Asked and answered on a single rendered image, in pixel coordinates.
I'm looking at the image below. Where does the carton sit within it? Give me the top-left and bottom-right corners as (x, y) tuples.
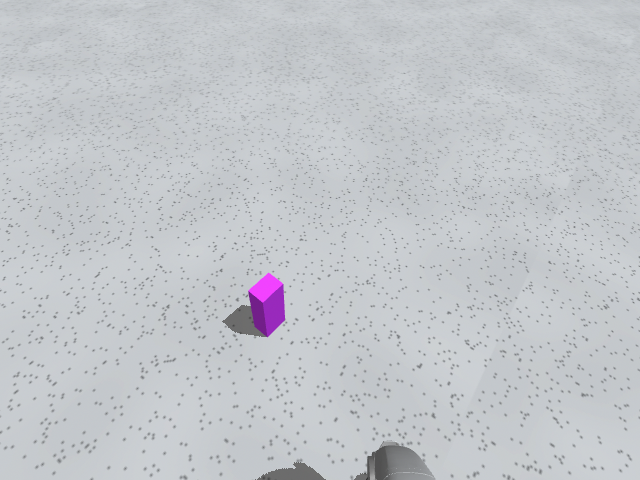
(248, 273), (285, 337)

